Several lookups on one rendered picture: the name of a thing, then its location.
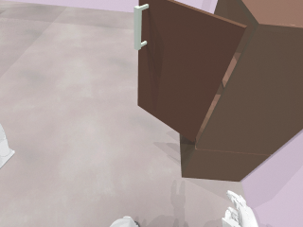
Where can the right robot hand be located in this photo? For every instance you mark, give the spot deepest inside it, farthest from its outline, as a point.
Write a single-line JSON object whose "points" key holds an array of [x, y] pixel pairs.
{"points": [[244, 217]]}

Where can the cupboard door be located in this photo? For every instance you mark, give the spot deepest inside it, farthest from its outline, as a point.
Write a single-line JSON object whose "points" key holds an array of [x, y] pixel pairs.
{"points": [[182, 66]]}

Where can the left robot hand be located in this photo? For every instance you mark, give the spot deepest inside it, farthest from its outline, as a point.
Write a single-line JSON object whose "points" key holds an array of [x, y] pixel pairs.
{"points": [[5, 152]]}

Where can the handle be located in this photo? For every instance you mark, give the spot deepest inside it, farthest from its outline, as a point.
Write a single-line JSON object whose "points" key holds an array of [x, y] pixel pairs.
{"points": [[138, 26]]}

